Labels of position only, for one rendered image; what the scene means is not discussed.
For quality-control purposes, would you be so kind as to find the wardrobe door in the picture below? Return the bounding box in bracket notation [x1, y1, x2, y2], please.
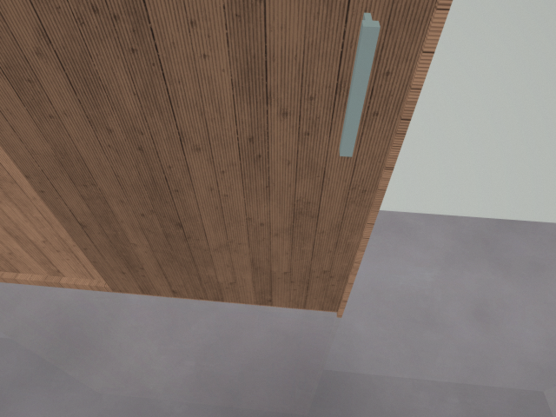
[0, 145, 104, 281]
[0, 0, 437, 312]

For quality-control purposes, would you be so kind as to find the handle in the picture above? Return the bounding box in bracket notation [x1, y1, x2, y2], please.
[340, 13, 381, 157]

